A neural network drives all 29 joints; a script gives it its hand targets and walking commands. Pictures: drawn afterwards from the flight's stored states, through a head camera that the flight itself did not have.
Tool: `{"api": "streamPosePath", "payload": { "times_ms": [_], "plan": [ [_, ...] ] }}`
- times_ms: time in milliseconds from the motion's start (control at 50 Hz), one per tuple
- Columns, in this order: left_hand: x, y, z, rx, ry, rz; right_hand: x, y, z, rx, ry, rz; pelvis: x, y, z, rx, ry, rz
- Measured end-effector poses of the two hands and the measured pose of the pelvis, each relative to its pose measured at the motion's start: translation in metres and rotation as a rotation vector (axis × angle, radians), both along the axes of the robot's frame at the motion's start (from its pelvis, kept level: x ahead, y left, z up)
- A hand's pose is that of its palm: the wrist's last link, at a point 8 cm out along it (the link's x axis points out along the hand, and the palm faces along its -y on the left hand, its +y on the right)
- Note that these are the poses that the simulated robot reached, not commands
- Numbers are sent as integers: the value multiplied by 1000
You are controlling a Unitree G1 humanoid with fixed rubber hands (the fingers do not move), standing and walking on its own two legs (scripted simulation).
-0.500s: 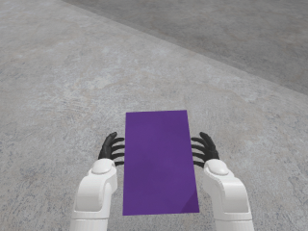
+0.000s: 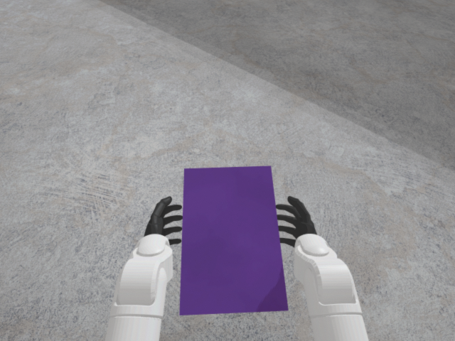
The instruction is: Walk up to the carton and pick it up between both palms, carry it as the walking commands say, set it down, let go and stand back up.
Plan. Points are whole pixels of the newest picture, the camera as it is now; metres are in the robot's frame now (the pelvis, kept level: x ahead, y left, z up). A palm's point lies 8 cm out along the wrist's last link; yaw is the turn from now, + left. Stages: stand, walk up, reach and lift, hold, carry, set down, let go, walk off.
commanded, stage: carry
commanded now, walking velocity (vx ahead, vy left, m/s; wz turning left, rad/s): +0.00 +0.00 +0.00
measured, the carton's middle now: (229, 243) +0.33 +0.00 -0.05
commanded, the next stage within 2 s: none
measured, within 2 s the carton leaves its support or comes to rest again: neither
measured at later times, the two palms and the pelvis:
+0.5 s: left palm (164, 117) +0.61 +0.16 +0.03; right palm (267, 110) +0.63 -0.09 +0.05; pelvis +0.33 +0.02 +0.00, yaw -1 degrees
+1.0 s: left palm (175, 48) +0.93 +0.17 +0.04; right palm (255, 48) +0.94 -0.08 +0.05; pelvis +0.64 +0.04 +0.01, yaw -2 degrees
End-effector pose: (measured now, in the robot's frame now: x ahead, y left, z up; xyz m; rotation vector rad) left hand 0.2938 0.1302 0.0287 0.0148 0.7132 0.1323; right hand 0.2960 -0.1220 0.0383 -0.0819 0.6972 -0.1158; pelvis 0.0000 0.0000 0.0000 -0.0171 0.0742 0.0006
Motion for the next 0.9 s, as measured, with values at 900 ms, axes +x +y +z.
{"api": "streamPosePath", "payload": {
  "times_ms": [900],
  "plan": [
    [573, 39, -3, -40, -10, 41, 586, 39, 6, -22, -9, 41, 576, 28, 2, -6, -22, 1]
  ]
}}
